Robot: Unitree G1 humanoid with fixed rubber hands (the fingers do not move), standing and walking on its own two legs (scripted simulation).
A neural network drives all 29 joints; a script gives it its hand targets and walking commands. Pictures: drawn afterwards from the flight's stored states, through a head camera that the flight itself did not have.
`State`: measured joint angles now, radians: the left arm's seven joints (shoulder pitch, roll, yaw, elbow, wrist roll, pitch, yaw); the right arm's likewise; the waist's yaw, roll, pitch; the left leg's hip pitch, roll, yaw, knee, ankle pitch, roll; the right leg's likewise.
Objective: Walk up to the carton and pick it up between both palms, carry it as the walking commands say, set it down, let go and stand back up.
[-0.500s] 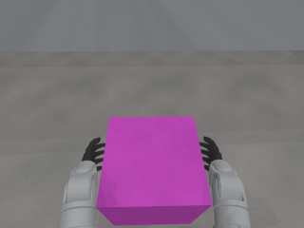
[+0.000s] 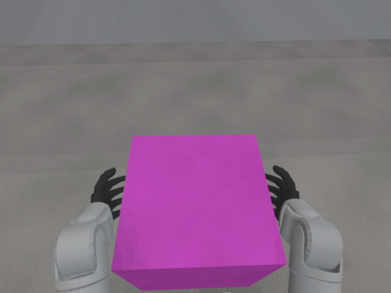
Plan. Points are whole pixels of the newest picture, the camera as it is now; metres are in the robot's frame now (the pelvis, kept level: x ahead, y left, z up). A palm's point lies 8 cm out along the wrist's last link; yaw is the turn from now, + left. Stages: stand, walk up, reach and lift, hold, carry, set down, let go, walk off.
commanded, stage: carry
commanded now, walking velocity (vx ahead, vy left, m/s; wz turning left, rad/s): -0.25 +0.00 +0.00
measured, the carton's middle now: (195, 217) +0.28 -0.01 +0.00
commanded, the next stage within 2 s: none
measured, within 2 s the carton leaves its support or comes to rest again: neither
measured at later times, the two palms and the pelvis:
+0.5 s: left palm out of the picture +0.09 +0.15 +0.09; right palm out of the picture +0.07 -0.18 +0.08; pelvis -0.18 +0.01 +0.00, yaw -3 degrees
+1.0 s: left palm out of the picture -0.12 +0.22 +0.08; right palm out of the picture -0.12 -0.11 +0.10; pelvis -0.36 +0.05 +0.01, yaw -2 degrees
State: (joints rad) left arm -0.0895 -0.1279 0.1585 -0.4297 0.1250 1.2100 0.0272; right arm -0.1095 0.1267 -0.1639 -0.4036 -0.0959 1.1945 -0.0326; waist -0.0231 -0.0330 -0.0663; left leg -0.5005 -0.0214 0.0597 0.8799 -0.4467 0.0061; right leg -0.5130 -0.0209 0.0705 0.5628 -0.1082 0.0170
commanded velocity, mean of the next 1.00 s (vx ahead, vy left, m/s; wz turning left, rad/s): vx -0.25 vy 0.00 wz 0.00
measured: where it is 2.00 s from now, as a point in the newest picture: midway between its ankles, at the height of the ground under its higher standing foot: outside the picture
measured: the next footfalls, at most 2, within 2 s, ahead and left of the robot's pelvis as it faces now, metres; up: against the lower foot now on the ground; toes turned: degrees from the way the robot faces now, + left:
left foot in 0.06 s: +0.02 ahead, +0.11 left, +0.00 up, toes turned +3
right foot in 0.46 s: -0.17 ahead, -0.10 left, +0.00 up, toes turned -6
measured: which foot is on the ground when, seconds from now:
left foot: up 0.00-0.04, down 0.06-0.48, up 0.50-0.82, down 0.84-1.00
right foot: down 0.00-0.08, up 0.10-0.44, down 0.46-0.84, up 0.86-1.00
